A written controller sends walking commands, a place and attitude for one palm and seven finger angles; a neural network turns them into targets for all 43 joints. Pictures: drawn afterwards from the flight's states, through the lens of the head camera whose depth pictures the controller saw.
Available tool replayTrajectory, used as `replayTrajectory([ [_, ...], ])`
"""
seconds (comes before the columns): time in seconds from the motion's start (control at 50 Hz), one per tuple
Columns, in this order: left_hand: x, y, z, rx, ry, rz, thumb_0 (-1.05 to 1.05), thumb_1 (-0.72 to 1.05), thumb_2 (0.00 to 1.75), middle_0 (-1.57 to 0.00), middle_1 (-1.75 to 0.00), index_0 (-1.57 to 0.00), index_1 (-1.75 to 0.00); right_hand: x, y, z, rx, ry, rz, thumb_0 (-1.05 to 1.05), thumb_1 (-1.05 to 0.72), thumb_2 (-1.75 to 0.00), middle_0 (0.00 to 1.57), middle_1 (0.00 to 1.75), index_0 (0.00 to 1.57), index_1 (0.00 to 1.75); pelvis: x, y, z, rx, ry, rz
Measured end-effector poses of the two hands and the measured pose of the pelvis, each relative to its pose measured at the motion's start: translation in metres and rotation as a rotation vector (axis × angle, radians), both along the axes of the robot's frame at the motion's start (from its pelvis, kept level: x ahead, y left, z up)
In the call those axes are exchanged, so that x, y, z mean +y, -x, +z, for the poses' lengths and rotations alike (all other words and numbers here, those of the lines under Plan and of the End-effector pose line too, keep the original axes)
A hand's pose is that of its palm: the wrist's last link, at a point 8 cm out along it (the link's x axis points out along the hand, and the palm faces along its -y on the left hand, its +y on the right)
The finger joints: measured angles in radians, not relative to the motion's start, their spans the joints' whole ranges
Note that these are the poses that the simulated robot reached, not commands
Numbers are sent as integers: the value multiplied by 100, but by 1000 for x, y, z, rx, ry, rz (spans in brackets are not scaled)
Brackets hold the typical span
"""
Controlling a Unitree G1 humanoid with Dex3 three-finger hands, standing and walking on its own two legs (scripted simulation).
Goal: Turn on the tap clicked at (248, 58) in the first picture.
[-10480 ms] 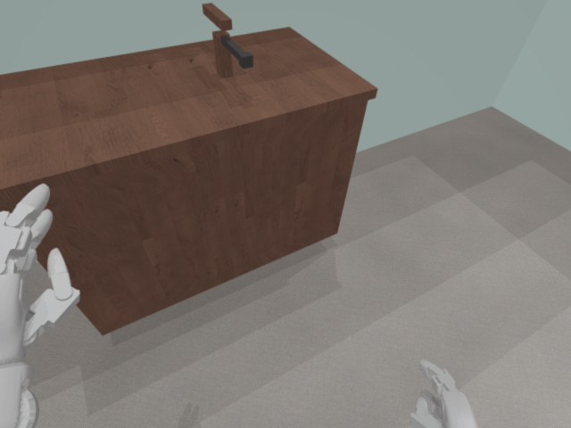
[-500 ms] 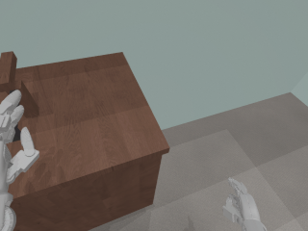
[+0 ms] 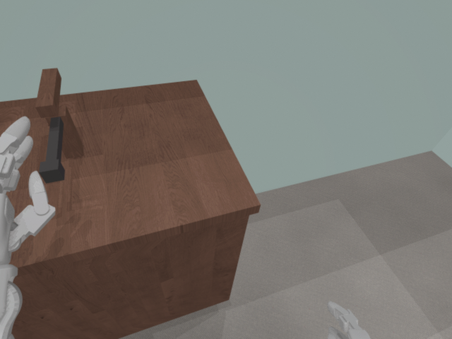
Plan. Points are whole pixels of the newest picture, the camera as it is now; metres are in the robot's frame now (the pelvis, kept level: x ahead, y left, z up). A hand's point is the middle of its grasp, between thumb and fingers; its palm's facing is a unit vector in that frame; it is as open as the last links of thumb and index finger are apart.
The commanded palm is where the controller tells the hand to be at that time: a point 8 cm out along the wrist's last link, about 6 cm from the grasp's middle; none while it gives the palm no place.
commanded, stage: come to a stop and stand still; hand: left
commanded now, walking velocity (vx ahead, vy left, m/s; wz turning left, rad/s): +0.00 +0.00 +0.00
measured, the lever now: (52, 171) +0.33 +0.34 +0.11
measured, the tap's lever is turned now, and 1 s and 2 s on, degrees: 0 0 0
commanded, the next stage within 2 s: look again from close up in 0.08 s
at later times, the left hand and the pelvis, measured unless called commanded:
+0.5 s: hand (68, 196) +0.24 +0.25 +0.17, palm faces +0.38 -0.86 -0.33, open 7.4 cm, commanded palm +0.19 +0.28 +0.18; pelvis +0.03 +0.00 +0.00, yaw +0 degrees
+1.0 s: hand (84, 222) +0.21 +0.21 +0.17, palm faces +0.36 -0.85 -0.38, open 7.4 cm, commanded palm +0.16 +0.25 +0.18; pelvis -0.01 -0.03 +0.00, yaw -1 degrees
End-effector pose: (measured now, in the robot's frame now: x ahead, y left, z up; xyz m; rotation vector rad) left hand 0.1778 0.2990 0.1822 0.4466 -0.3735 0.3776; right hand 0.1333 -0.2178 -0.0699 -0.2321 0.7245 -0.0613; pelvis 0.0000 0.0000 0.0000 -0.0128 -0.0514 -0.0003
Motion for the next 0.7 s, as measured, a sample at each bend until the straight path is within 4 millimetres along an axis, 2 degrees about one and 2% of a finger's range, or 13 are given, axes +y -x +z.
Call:
replayTrajectory([
  [0.08, -4, -3, 7, -47, 9, -1, 2, 89, 90, -21, -30, -21, -30, -1, -10, 2, -21, -2, 7, 1, -90, -89, 21, 30, 20, 30, 1, -5, 1, 3, 1, -4],
  [0.18, -13, -16, -3, 1, 33, -35, 1, 89, 90, -21, -30, -20, -30, -2, -29, 10, -51, 4, 8, 1, -90, -89, 21, 30, 20, 30, 1, -14, 3, 16, 9, -5],
  [0.28, -13, -27, -11, 49, 42, -49, 2, 89, 90, -21, -30, -21, -30, -4, -50, 19, -78, 23, 11, 1, -90, -89, 21, 30, 20, 30, 0, -22, 4, 25, 14, -3],
  [0.44, -10, -28, -2, 28, 33, -48, 2, 89, 90, -21, -30, -21, -30, -2, -74, 28, -102, 38, 18, 1, -90, -89, 21, 30, 20, 30, 2, -30, 4, 25, 19, 2],
  [0.56, -6, -23, -4, 47, 46, -25, 2, 89, 90, -21, -30, -21, -30, 5, -77, 26, -94, 26, 19, 1, -90, -89, 21, 30, 20, 30, 4, -29, 4, 21, 19, 4],
  [0.7, -5, -19, -6, 57, 61, -12, 2, 89, 90, -21, -30, -21, -30, 13, -66, 20, -75, 6, 21, 1, -90, -89, 21, 30, 20, 30, 3, -20, 4, 18, 8, -7],
])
